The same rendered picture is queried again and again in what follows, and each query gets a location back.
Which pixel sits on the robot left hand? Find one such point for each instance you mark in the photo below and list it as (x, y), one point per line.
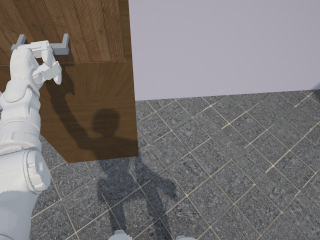
(23, 64)

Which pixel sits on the robot left forearm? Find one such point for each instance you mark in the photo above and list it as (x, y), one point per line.
(20, 122)

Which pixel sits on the cabinet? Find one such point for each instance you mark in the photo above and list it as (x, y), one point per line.
(91, 115)

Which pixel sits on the drawer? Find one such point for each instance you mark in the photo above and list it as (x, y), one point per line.
(94, 27)

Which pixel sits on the handle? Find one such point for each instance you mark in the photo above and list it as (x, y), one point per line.
(58, 48)

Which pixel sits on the left robot upper arm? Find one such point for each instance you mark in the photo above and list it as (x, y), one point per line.
(23, 176)

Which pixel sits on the robot left shin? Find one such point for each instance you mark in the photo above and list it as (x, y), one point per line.
(119, 232)

